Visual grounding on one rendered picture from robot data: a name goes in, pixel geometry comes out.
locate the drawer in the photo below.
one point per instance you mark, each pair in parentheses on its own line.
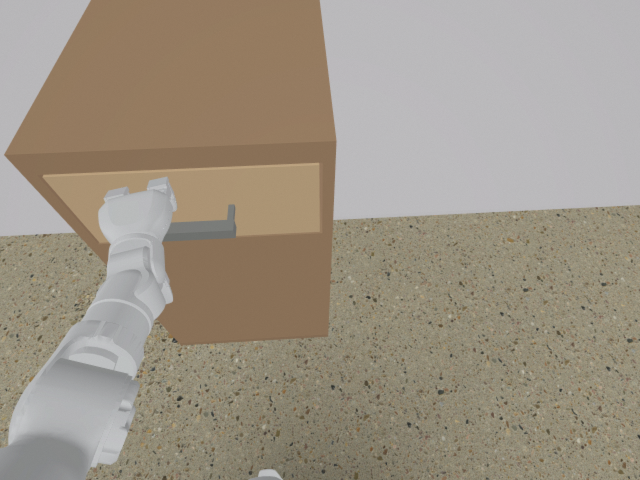
(268,199)

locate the handle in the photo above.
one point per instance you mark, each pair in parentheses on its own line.
(202,230)

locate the left robot hand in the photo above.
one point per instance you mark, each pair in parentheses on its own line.
(147,212)

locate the left robot forearm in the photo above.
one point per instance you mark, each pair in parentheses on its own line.
(114,329)

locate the left robot upper arm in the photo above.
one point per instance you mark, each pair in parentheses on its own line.
(79,416)

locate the cabinet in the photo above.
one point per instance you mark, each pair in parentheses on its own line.
(178,84)

